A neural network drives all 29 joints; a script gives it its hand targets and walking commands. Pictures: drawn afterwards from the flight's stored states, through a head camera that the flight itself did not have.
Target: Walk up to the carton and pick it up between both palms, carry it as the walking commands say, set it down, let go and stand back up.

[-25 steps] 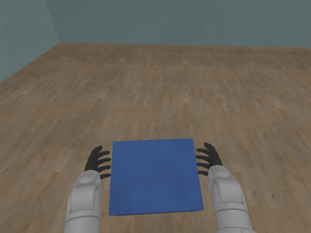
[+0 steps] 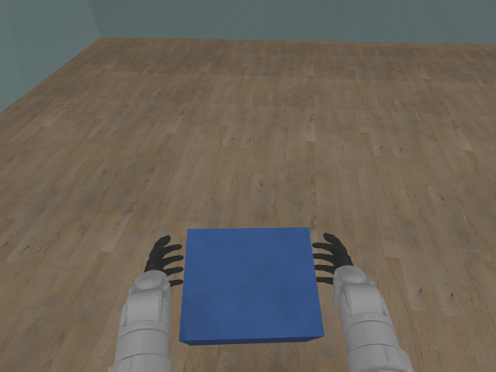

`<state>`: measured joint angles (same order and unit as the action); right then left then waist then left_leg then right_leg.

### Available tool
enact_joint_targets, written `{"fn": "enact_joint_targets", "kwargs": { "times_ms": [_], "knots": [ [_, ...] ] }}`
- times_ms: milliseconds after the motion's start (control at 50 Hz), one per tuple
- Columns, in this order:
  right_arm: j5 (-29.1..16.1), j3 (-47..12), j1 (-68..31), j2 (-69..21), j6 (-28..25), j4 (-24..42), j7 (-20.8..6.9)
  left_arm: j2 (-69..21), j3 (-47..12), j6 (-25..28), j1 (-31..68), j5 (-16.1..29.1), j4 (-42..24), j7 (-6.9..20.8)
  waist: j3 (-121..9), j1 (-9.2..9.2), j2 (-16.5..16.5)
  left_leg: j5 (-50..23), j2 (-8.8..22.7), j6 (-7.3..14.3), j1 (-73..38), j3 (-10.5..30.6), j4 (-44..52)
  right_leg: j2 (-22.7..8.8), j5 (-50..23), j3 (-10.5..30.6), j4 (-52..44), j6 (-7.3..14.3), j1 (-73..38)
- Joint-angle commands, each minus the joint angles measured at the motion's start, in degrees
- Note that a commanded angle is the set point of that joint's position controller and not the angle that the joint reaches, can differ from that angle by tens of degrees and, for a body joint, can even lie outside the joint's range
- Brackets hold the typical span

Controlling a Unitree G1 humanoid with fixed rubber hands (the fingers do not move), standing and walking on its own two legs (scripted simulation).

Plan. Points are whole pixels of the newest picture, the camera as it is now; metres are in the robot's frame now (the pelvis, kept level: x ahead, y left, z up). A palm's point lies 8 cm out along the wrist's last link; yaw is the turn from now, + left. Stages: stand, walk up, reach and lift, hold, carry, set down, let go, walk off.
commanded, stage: set down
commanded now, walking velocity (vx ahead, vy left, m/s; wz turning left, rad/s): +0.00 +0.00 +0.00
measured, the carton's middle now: (248, 287) +0.32 +0.02 -0.09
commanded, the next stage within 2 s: none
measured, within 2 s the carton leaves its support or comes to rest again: neither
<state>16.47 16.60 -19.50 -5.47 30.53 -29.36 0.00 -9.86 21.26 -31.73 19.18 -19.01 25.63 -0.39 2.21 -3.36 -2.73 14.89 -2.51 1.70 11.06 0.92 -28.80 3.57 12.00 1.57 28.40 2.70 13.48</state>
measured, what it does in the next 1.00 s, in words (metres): lowers itself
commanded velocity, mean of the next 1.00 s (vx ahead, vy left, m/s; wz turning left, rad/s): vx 0.00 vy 0.00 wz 0.00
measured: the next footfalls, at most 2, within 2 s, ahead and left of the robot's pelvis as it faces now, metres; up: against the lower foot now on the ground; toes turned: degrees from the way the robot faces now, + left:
none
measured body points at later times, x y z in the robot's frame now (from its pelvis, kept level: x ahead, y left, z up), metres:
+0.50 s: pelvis -0.03 -0.02 -0.05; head +0.10 -0.03 +0.38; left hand +0.30 +0.17 -0.10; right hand +0.35 -0.15 -0.11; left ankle +0.01 +0.10 -0.74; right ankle +0.04 -0.09 -0.74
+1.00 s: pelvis -0.04 -0.02 -0.13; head +0.15 -0.05 +0.28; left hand +0.33 +0.18 -0.19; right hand +0.39 -0.13 -0.20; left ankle +0.01 +0.10 -0.74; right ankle +0.04 -0.09 -0.74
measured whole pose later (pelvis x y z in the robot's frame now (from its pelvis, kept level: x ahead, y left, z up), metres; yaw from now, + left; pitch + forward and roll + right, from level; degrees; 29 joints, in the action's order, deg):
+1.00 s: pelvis -0.04 -0.02 -0.13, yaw +1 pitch +32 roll +2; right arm 12.1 15.8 -39.1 -3.6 17.9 -36.0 8.5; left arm -8.4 30.2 -17.1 33.0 -12.4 28.9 -3.1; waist -8.8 -4.4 -0.5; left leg 26.1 -4.6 -0.9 76.3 2.1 -70.4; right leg 5.6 22.7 1.1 70.5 3.9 79.5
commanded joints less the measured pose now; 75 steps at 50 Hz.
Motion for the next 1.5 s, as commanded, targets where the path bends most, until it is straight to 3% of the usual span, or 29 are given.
{"fn": "enact_joint_targets", "kwargs": {
  "times_ms": [0, 40, 100, 220, 260, 360, 420, 440, 500, 540, 560, 580, 620, 660, 700, 720, 740, 820, 860, 880, 920, 1040, 1060, 1120, 1220, 1280, 1300, 1440, 1480],
  "knots": [
    [-11.1, -24.7, -29.6, -50.1, -7.5, 1.6, -15.5, -52.2, -27.1, 6.6, 24.3, 12.2, 1.8, 12.6, -24.1, 0.53, 4.2, -23.9, 1.9, -1.2, 1.3, 6.9, 1.9, -0.1, -14.3, 6.8, 0.3, 0.0, -3.8],
    [-11.8, -29.4, -30.7, -52.0, -10.0, 2.7, -15.6, -52.0, -27.6, 8.2, 22.1, 12.2, 2.3, 12.5, -29.6, -3.51, 5.1, -28.5, 1.3, -1.2, -2.6, 6.4, 0.1, 0.2, -16.7, 6.3, 1.4, -0.6, -1.5],
    [-12.1, -28.4, -27.5, -50.1, -11.9, 1.6, -15.1, -51.0, -31.7, 10.8, 25.6, 14.7, -0.2, 12.5, -32.9, 0.95, 2.4, -31.5, 1.0, -1.8, -1.1, 6.8, -2.4, 1.0, -18.1, 6.0, 3.3, -0.5, 3.4],
    [-11.2, -26.9, -31.4, -49.3, -14.8, -1.2, -13.6, -48.1, -28.6, 13.5, 25.8, 11.7, 5.5, 12.0, -32.4, -0.31, 2.0, -18.0, -0.2, -0.9, 10.4, 6.6, -5.7, -0.6, -12.5, 6.7, 6.7, -0.6, 7.4],
    [-7.8, -20.5, -25.7, -50.0, -15.0, -7.8, -13.7, -47.5, -30.2, 15.3, 33.3, 12.7, 0.9, 12.1, -33.9, 4.26, 0.3, -19.4, -0.1, -1.4, 10.2, 6.9, -7.1, 0.7, -12.5, 5.7, 8.8, -0.2, 13.8],
    [-10.8, -26.9, -38.8, -52.7, -17.5, -4.1, -14.3, -47.3, -26.7, 17.3, 34.9, 9.9, 4.6, 12.7, -38.8, -2.71, 4.8, -11.7, -1.8, 0.2, 20.7, 4.8, -13.0, 1.2, -6.8, 5.5, 13.6, -0.7, 17.5],
    [-10.9, -27.6, -39.7, -54.1, -17.1, -4.6, -13.3, -43.8, -24.0, 17.3, 35.8, 8.9, 6.6, 13.7, -39.8, -3.09, 5.9, -7.5, -2.0, 1.3, 28.2, 3.8, -15.7, 0.0, -7.0, 7.6, 14.9, -1.8, 13.6],
    [-9.2, -26.1, -39.3, -54.9, -16.8, -3.8, -12.5, -47.0, -27.0, 17.3, 39.9, 10.3, 6.6, 15.3, -45.2, 3.56, 5.7, -4.1, -2.2, 1.3, 31.8, 4.4, -17.2, 0.0, -6.9, 6.6, 16.0, -1.8, 11.4],
    [-11.6, -29.6, -40.8, -59.1, -16.1, -4.4, -12.8, -43.8, -29.6, 17.4, 45.2, 11.6, 0.4, 15.5, -51.2, -0.93, 6.7, -4.0, -2.1, 2.2, 30.6, 4.2, -20.0, -0.4, -5.6, 7.7, 19.0, -2.5, 14.6],
    [-9.9, -26.8, -39.9, -58.1, -15.6, -7.2, -12.1, -42.8, -29.8, 17.1, 48.4, 11.6, 2.5, 16.6, -48.6, 1.32, 5.5, -3.3, -2.5, 1.4, 37.9, 4.0, -21.7, -0.7, -6.1, 8.7, 19.8, -2.3, 16.3],
    [-9.4, -26.9, -40.3, -58.9, -14.4, -10.5, -11.9, -41.3, -25.1, 16.4, 48.2, 10.7, 3.9, 16.5, -45.0, -2.62, 6.4, 1.0, -2.7, 1.6, 39.4, 3.7, -21.5, -0.8, 1.2, 10.2, 19.8, -2.5, 16.8],
    [-9.4, -25.7, -43.0, -57.8, -14.2, -8.6, -11.9, -42.1, -27.1, 16.1, 50.8, 11.6, 3.4, 17.3, -47.9, 0.94, 6.4, 1.6, -3.0, 1.7, 42.1, 3.3, -23.8, -0.3, 2.0, 9.0, 20.6, -2.6, 18.6],
    [-10.7, -29.1, -48.0, -57.2, -14.4, -4.7, -11.7, -42.1, -24.2, 15.4, 47.4, 10.3, 7.0, 18.1, -47.3, -3.76, 4.8, 2.8, -3.4, 1.3, 46.3, 2.6, -25.7, -1.2, 2.8, 11.7, 22.4, -2.7, 16.8],
    [-11.4, -28.9, -46.2, -60.0, -13.9, -5.1, -12.0, -43.7, -27.6, 15.8, 50.2, 10.8, 3.7, 18.2, -53.2, -1.08, 4.8, 0.6, -3.2, 1.8, 44.0, 3.3, -27.3, 0.2, 0.6, 10.2, 24.7, -3.0, 18.6],
    [-12.3, -31.6, -50.4, -63.5, -13.3, -4.9, -11.5, -42.9, -23.3, 15.5, 50.1, 10.5, 6.5, 18.8, -53.9, -5.19, 8.3, 4.0, -3.9, 1.9, 52.2, 1.8, -29.7, -0.7, 3.8, 13.4, 24.9, -3.7, 14.1],
    [-10.4, -28.4, -45.5, -60.0, -12.6, -7.4, -11.1, -42.7, -24.3, 14.9, 51.4, 11.3, 6.2, 19.0, -53.5, -0.36, 7.7, 2.5, -3.2, 1.8, 49.7, 3.0, -30.2, -1.0, 3.2, 12.6, 25.3, -3.5, 17.6],
    [-12.8, -31.8, -50.8, -60.2, -13.3, -2.9, -11.1, -43.6, -23.4, 15.0, 48.7, 10.8, 8.4, 19.7, -55.7, -3.77, 7.6, 1.9, -4.0, 1.4, 54.2, 2.1, -31.3, -1.4, 1.5, 14.5, 25.9, -3.8, 13.8],
    [-10.5, -28.7, -47.6, -59.4, -13.2, -8.2, -10.6, -42.3, -25.3, 15.2, 51.1, 12.1, 7.7, 20.0, -57.1, -1.37, 5.7, 0.1, -3.8, 0.0, 59.4, 2.2, -34.1, -1.0, -4.3, 12.6, 29.8, -3.8, 17.9],
    [-11.9, -33.0, -50.6, -61.1, -13.5, -5.5, -10.7, -44.4, -27.0, 15.1, 52.0, 14.1, 5.3, 19.6, -62.8, -3.65, 9.3, -2.0, -4.2, 0.5, 56.3, 2.4, -33.7, 0.3, -5.8, 10.4, 32.0, -3.9, 19.4],
    [-10.8, -30.1, -45.4, -61.3, -13.6, -8.6, -11.0, -43.9, -29.1, 15.5, 53.1, 15.1, 3.5, 18.5, -60.3, -0.2, 8.7, -5.1, -3.5, 0.3, 53.2, 3.7, -33.1, 1.6, -9.0, 6.7, 33.7, -3.8, 26.0],
    [-13.3, -33.0, -48.6, -58.4, -14.7, -5.9, -10.7, -43.9, -27.0, 16.1, 49.5, 15.6, 5.9, 18.2, -63.8, -3.26, 9.6, -7.2, -4.0, -0.4, 58.7, 2.3, -36.7, 1.0, -14.8, 8.9, 36.3, -3.9, 23.4],
    [-11.0, -29.5, -43.6, -56.9, -16.3, -10.7, -9.1, -44.4, -29.3, 17.4, 50.3, 17.0, 6.0, 16.6, -61.9, 0.59, 8.0, -7.3, -4.0, -0.9, 59.9, 3.3, -38.6, 1.7, -14.0, 6.5, 39.6, -3.8, 31.8],
    [-11.9, -30.7, -45.0, -58.2, -16.7, -10.5, -9.5, -42.6, -28.3, 17.9, 49.4, 16.1, 6.7, 16.1, -61.0, -3.34, 9.3, -10.4, -4.3, -1.1, 59.4, 2.2, -38.5, 1.9, -16.5, 6.3, 39.6, -4.0, 34.0],
    [-13.7, -29.2, -44.2, -57.2, -16.9, -11.9, -9.5, -42.1, -32.7, 18.8, 56.2, 18.7, 0.9, 14.6, -66.7, -0.35, 4.8, -10.0, -3.7, -1.9, 59.2, 2.8, -40.8, 2.0, -16.6, 7.9, 41.3, -3.5, 33.2],
    [-16.4, -32.3, -54.2, -53.3, -18.5, -9.0, -9.8, -43.1, -34.0, 19.3, 59.8, 20.5, -0.3, 12.2, -72.6, -3.63, 4.4, -9.2, -4.7, -2.7, 57.1, 1.1, -44.7, 4.0, -9.6, 5.1, 45.8, -2.9, 42.7],
    [-14.5, -28.9, -51.0, -50.9, -17.8, -13.2, -10.3, -42.4, -34.4, 18.9, 59.1, 21.1, -0.3, 10.8, -69.7, 1.56, 6.8, -7.6, -3.3, -2.8, 55.1, 3.4, -44.9, 4.1, -5.4, 2.2, 47.2, -3.1, 49.4],
    [-15.9, -31.3, -56.6, -51.9, -18.4, -10.5, -10.4, -42.5, -34.0, 19.1, 60.6, 20.9, -1.4, 10.0, -73.0, -2.25, 6.6, -8.3, -4.4, -3.1, 55.5, 1.5, -46.1, 4.8, -5.4, 2.0, 48.1, -3.0, 48.8],
    [-14.4, -26.0, -60.9, -50.0, -16.9, -14.8, -10.9, -43.8, -31.6, 16.6, 65.8, 19.9, 4.0, 9.0, -67.5, 1.07, 6.2, -1.6, -4.2, -2.9, 55.9, 3.3, -48.1, 4.8, 4.6, -0.5, 52.2, -2.5, 60.5],
    [-14.6, -26.0, -62.9, -48.5, -16.7, -14.4, -11.1, -43.4, -30.2, 16.2, 66.3, 20.1, 4.9, 9.3, -68.4, -1.31, 5.2, 0.3, -4.6, -3.2, 58.7, 1.3, -49.6, 4.4, 5.6, 0.4, 52.7, -2.1, 58.6]
  ]
}}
